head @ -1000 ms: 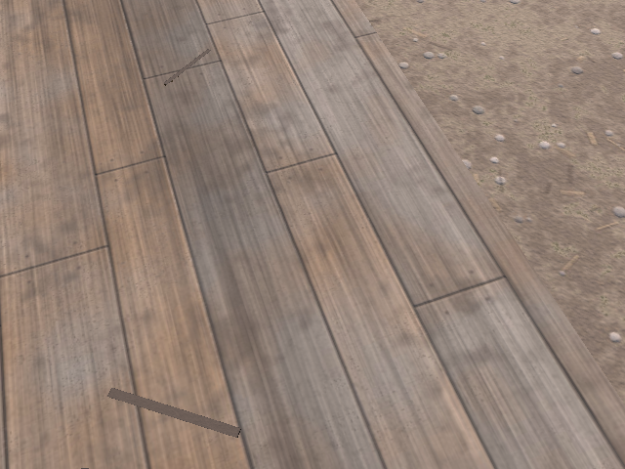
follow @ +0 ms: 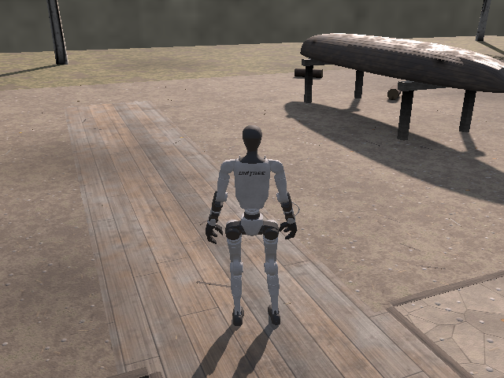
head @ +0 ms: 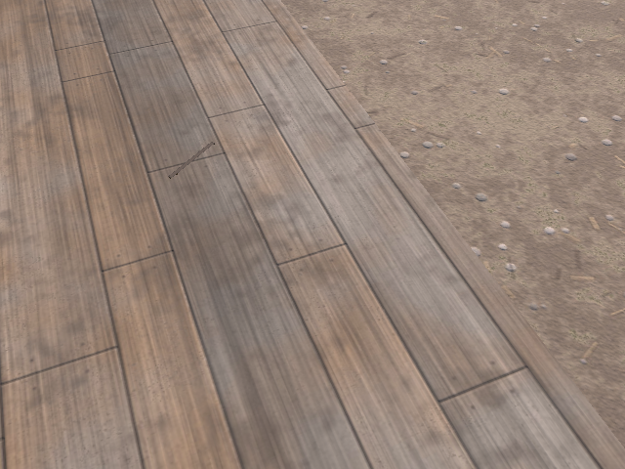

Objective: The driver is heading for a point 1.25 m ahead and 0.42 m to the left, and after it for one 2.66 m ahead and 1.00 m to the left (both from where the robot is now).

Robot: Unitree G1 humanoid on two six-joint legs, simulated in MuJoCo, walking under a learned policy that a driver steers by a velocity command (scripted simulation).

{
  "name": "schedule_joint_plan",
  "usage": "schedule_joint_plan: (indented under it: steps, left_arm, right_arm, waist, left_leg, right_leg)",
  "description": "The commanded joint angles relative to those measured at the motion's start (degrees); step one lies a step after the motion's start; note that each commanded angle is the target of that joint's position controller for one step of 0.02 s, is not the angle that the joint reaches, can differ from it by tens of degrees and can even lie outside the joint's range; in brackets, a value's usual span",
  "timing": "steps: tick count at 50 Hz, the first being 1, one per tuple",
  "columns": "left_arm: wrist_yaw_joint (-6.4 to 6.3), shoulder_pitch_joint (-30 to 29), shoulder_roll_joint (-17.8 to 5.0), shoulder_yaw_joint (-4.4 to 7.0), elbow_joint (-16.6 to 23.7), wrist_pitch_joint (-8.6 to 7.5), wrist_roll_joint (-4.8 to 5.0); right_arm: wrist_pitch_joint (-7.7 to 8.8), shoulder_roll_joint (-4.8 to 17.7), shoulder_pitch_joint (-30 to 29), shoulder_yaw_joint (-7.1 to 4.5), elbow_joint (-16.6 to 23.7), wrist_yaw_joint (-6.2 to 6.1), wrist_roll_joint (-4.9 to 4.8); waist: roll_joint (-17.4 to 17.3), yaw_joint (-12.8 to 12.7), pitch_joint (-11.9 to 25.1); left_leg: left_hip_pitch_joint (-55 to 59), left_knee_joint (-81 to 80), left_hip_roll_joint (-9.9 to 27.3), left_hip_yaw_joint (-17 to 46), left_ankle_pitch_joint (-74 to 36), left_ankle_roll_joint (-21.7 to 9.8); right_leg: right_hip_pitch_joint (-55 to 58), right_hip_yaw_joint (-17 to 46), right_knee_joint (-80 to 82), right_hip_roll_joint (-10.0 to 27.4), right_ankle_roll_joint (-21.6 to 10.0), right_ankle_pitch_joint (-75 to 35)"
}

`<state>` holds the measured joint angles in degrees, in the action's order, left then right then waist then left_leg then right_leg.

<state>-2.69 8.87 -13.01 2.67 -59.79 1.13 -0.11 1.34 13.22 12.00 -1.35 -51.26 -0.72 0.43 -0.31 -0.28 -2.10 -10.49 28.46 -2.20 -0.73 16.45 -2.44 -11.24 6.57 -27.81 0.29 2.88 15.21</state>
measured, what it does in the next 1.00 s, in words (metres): walks ahead, turning left: right foot, then left foot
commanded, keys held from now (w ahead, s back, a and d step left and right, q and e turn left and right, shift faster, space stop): shift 0.12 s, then w+shift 0.30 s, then shift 0.02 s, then q+shift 0.56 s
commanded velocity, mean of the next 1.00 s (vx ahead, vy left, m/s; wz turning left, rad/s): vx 0.28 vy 0.00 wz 0.34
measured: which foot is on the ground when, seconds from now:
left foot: down 0.00-0.46, up 0.48-0.88, down 0.90-1.00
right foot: down 0.00-0.16, up 0.18-0.44, down 0.46-0.90, up 0.92-1.00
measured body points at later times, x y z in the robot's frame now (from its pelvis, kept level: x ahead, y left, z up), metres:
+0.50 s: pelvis +0.08 -0.07 -0.01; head +0.09 -0.09 +0.44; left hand +0.19 +0.21 -0.12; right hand +0.10 -0.34 -0.16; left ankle -0.01 +0.09 -0.71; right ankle +0.10 -0.17 -0.74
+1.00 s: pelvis +0.25 -0.06 -0.02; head +0.30 -0.04 +0.43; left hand +0.31 +0.25 -0.13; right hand +0.48 -0.28 -0.12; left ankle +0.32 +0.02 -0.74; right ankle +0.19 -0.22 -0.63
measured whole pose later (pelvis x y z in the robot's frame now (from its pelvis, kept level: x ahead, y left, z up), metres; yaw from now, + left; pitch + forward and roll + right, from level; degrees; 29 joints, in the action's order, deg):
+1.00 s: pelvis +0.25 -0.06 -0.02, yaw +22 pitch +1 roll +0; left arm -1.2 3.9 -15.9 3.4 -44.9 -2.6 0.2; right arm 0.1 17.8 9.5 -5.9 -39.4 1.7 -0.6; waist 0.0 1.6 -5.9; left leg -26.1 33.3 -6.3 -2.3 8.6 -7.1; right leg -23.6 1.5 -75.0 -1.2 2.2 30.1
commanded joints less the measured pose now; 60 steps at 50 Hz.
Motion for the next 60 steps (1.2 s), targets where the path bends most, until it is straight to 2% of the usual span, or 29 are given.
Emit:
schedule_joint_plan:
  steps: [1, 6, 7, 9, 10, 11, 13, 17, 18, 21, 22, 23, 24, 25, 26, 27, 30, 33, 37, 41, 44, 45, 46, 47, 48, 49, 50, 55, 60]
  left_arm:
    - [-0.25, 0.13, -6.16, 1.0, 0.56, -0.58, -0.01]
    - [-0.2, 0.79, -5.81, 0.71, -1.39, -0.72, -0.15]
    - [-0.21, 2.63, -5.01, 0.57, -2.37, -0.61, 0.08]
    - [0.33, -1.5, -6.48, 1.01, -0.21, -1.53, 1.11]
    - [0.92, -5.98, -6.69, 0.96, 2.52, -2.7, 1.81]
    - [1.42, -8.98, -6.85, 1.08, 4.23, -3.88, 2.28]
    - [2.25, -6.07, -5.56, 1.21, 3.64, -6.01, 2.0]
    - [2.88, -5.42, -3.55, 0.88, 3.39, -7.7, 1.54]
    - [5.07, -5.45, -3.11, 0.72, 4.81, -5.43, -2.89]
    - [5.25, 2.5, -3.71, 1.26, 3.97, -3.49, -1.66]
    - [4.57, 9.45, -5.16, 1.84, 1.88, -4.05, -1.81]
    - [2.34, 17.77, -9.56, 3.75, -0.35, -5.66, 3.56]
    - [1.63, 24.64, -14.99, 4.1, -0.63, -6.66, 2.48]
    - [2.0, 24.16, -15.19, 3.96, -1.66, -8.03, 0.32]
    - [2.05, 17.05, -11.83, 2.83, 0.3, -8.74, 0.24]
    - [2.22, 10.65, -7.68, 1.58, 1.99, -8.96, 0.47]
    - [1.78, 3.14, -4.74, 0.55, 4.27, -8.02, -0.87]
    - [-0.43, 3.53, -6.92, 0.98, 5.11, -6.91, -1.56]
    - [-2.51, 3.43, -10.27, 1.81, 7.1, -4.77, -0.29]
    - [-2.53, 1.29, -12.88, 3.22, 10.37, -2.69, 1.53]
    - [-1.07, -1.39, -12.48, 3.68, 13.54, -1.63, 2.74]
    - [0.26, 0.23, -9.83, 2.8, 13.89, -2.27, 1.99]
    - [1.55, 4.11, -3.35, 1.38, 16.32, -3.17, -2.02]
    - [2.35, 5.55, -7.21, 1.55, 18.06, -4.73, -1.27]
    - [2.5, -0.83, -10.31, 2.17, 19.81, -5.57, 0.79]
    - [2.07, -3.7, -10.47, 2.31, 20.73, -5.52, 0.87]
    - [1.18, -3.32, -11.1, 2.57, 19.83, -4.75, -0.25]
    - [0.61, -4.02, -7.46, 1.87, 21.13, -2.86, -0.89]
    - [0.58, -5.64, -8.13, 2.03, 21.73, -2.38, 0.04]
  right_arm:
    - [0.54, 6.17, 0.35, -1.27, 1.36, -0.26, -0.05]
    - [0.25, 6.08, 0.97, -1.08, -0.74, -0.35, 0.12]
    - [-0.05, 6.46, 2.74, -1.29, -1.82, -0.52, 0.04]
    - [-0.45, 12.28, 8.15, -3.25, -2.92, -0.91, -1.42]
    - [0.21, 14.43, 8.81, -4.01, -2.93, -1.17, -1.61]
    - [1.5, 13.32, 8.04, -3.78, -2.33, -1.29, -0.87]
    - [3.61, 9.6, 4.78, -2.93, -0.83, -0.93, -1.12]
    - [3.61, 10.9, 4.59, -3.55, 0.25, -0.61, -2.2]
    - [2.76, 11.62, 7.04, -3.97, -1.78, 0.33, 1.63]
    - [2.04, 11.71, 3.25, -4.6, -0.69, 1.23, 0.64]
    - [2.17, 10.62, 3.38, -4.34, -0.82, 1.3, 1.01]
    - [2.69, 5.03, 2.6, -2.31, 0.18, 0.84, -3.41]
    - [3.64, -0.12, 2.18, -0.96, 2.44, 0.72, -2.48]
    - [4.55, 2.64, 4.15, -1.74, 2.91, 0.12, -4.47]
    - [4.71, 6.58, 3.06, -2.6, 3.32, -0.12, -4.95]
    - [4.37, 7.81, 1.98, -3.03, 3.15, 0.08, -4.01]
    - [1.81, 6.88, 2.63, -4.12, 2.89, 0.6, -2.5]
    - [0.04, 4.14, 0.48, -3.98, 6.11, 1.6, -2.07]
    - [-1.14, 1.67, -6.5, -3.11, 10.88, 2.64, -1.33]
    - [-2.06, 5.14, -4.69, -4.33, 12.99, 4.08, -1.42]
    - [-2.11, 10.54, 6.95, -6.74, 11.38, 3.51, -2.17]
    - [-1.89, 13.7, 9.92, -8.08, 11.0, 1.86, -1.97]
    - [-2.33, 19.26, 6.39, -8.92, 13.05, 0.97, -1.42]
    - [-1.01, 19.23, 5.81, -8.25, 15.73, 2.09, 1.19]
    - [-0.03, 16.75, 2.7, -7.8, 17.06, 2.56, 0.56]
    - [0.43, 14.22, -1.2, -7.14, 17.06, 2.24, -1.18]
    - [0.45, 11.84, -3.96, -6.23, 17.62, 1.68, -2.27]
    - [-1.56, 14.5, -3.3, -7.42, 19.6, -0.82, -1.24]
    - [-3.48, 14.14, -3.69, -7.38, 21.2, -2.04, -1.62]
  waist:
    - [-0.36, -0.05, 1.65]
    - [-0.48, -0.15, 1.31]
    - [-1.57, 0.13, 3.58]
    - [-8.59, 3.3, -0.66]
    - [-11.67, 4.26, -5.27]
    - [-9.71, 4.26, -8.33]
    - [-4.82, 1.57, -5.6]
    - [-6.53, 1.1, -0.63]
    - [-6.52, 0.97, 0.45]
    - [-6.07, -3.18, -2.14]
    - [-2.85, -5.89, -0.9]
    - [3.28, -10.06, 1.35]
    - [14.91, -9.63, 7.51]
    - [13.31, -7.6, 7.64]
    - [7.54, -4.79, 1.06]
    - [6.82, -3.15, -1.54]
    - [8.82, 0.4, -2.35]
    - [6.22, 1.36, -1.93]
    - [4.99, -0.23, -1.44]
    - [4.96, 1.82, 2.26]
    - [2.95, 7.64, 8.37]
    - [-3.48, 8.95, 9.42]
    - [-17.5, 1.35, 12.0]
    - [-11.66, 2.67, 26.26]
    - [-4.44, 3.49, 20.58]
    - [0.69, 1.1, 10.64]
    - [4.2, -0.51, 8.64]
    - [-0.78, -1.14, 8.65]
    - [-6.55, 0.45, 9.28]
  left_leg:
    - [-1.2, -6.66, 4.91, 5.14, -10.36, -0.63]
    - [-1.08, -7.07, 4.72, 5.03, -9.35, -0.78]
    - [0.15, -8.73, 4.23, 5.25, 4.22, -1.38]
    - [1.75, -17.7, 13.34, 20.41, 36.52, -7.84]
    - [0.45, -23.73, 21.67, 31.94, 41.05, -12.16]
    - [0.8, -25.67, 24.87, 36.46, 35.87, -14.01]
    - [6.3, -23.38, 22.83, 30.52, 23.64, -11.39]
    - [0.4, -22.16, 14.49, 13.92, 11.7, -7.34]
    - [-2.26, -22.01, 12.32, 10.73, 15.13, -8.13]
    - [-14.64, -17.41, 12.51, 8.88, 20.55, -8.42]
    - [-18.71, -10.25, 10.72, 7.19, 17.5, -7.67]
    - [-25.77, 6.51, 7.33, 5.31, 4.24, -4.32]
    - [-33.94, 30.08, 1.74, 2.11, 12.5, -1.06]
    - [-39.1, 41.72, -0.3, 8.94, 14.45, -1.45]
    - [-42.61, 45.3, 3.74, 10.93, 9.57, -1.98]
    - [-40.18, 43.79, 6.05, 10.48, 3.11, -1.96]
    - [-29.68, 38.88, 8.14, 6.27, -6.14, 0.08]
    - [-27.72, 33.74, 7.49, 1.26, -11.25, 2.35]
    - [-23.38, 17.26, 6.4, -3.62, -15.46, 2.25]
    - [-18.93, 12.45, 3.51, -7.03, -9.68, -0.9]
    - [-3.21, 3.12, -1.18, -7.51, -9.55, -6.14]
    - [8.03, -3.14, 0.93, 0.25, -24.49, -8.98]
    - [21.75, 3.38, 13.38, 23.95, -52.24, -18.33]
    - [25.85, -7.72, 22.76, 47.0, -29.62, -28.43]
    - [21.65, -11.39, 21.25, 43.24, -18.65, -24.69]
    - [12.68, -12.53, 17.73, 36.36, -14.93, -20.41]
    - [6.6, -12.09, 15.21, 31.28, -14.8, -17.1]
    - [-3.83, -10.01, 7.31, 24.08, -22.09, -12.89]
    - [-5.16, -9.12, 5.33, 26.65, -6.77, -8.95]
  right_leg:
    - [1.31, 0.37, 2.87, 1.04, -1.74, -10.62]
    - [0.94, -0.17, 3.47, 0.97, -1.64, -9.83]
    - [0.81, -2.73, 1.71, -0.96, -1.9, -0.73]
    - [-12.66, -7.8, -11.11, -3.43, -2.8, 14.76]
    - [-20.04, -6.47, -19.38, 0.19, -3.74, 12.61]
    - [-26.4, -3.39, -26.43, 3.27, -4.46, 12.39]
    - [-31.67, -2.12, -29.54, 6.6, -5.76, 7.1]
    - [-16.05, -8.08, -12.04, 4.1, -3.67, 0.73]
    - [-10.48, -12.49, -8.28, 0.56, -3.44, 4.85]
    - [5.17, -16.31, -2.17, -0.75, -3.75, -1.88]
    - [13.64, -14.76, 0.39, -1.07, -4.46, 0.6]
    - [23.18, -1.41, 4.19, 7.05, -7.12, 1.6]
    - [29.72, 19.76, 10.52, 20.84, -10.93, 9.16]
    - [25.1, 35.24, 16.97, 27.76, -17.53, 17.1]
    - [20.44, 27.82, 17.41, 26.69, -16.2, 15.47]
    - [15.38, 17.34, 17.83, 22.44, -12.8, 7.98]
    - [6.28, -5.79, 16.13, 14.4, -5.66, -23.95]
    - [3.2, -14.63, 15.75, 12.71, -6.61, -36.3]
    - [4.17, -19.96, 12.93, 12.71, -7.5, -38.37]
    - [10.87, -21.16, 3.87, 15.68, -8.39, -52.2]
    - [8.63, -21.64, -17.76, 14.25, -6.23, -53.75]
    - [-1.71, -20.29, -31.38, 9.75, -2.61, -28.27]
    - [-22.8, -17.5, -52.43, -2.77, 1.27, 24.29]
    - [-28.7, 0.09, -60.87, -6.28, 1.18, 25.02]
    - [-31.67, 2.85, -59.16, -3.63, -0.64, 19.47]
    - [-32.98, 2.42, -53.29, -1.79, -0.93, 14.68]
    - [-30.2, 2.44, -47.67, 0.52, -0.67, 11.76]
    - [-20.06, 0.62, -27.86, -2.2, 1.67, 6.1]
    - [-17.8, 1.69, -18.84, -3.56, 2.5, -1.04]
Velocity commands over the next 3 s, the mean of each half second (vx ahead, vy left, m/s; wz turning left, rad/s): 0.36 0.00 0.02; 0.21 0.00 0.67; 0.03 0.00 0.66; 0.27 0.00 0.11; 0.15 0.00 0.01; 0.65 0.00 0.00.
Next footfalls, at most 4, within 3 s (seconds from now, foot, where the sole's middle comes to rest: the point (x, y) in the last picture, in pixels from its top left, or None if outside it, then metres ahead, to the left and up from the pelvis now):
0.46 right None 0.14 -0.18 -0.77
0.90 left None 0.36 0.03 -0.77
1.36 right None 0.49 -0.13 -0.77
1.70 left None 0.27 0.01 -0.77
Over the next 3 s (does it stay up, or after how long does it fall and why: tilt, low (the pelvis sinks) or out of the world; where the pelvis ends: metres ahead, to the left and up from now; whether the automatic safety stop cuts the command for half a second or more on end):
stays up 0.66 0.16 -0.02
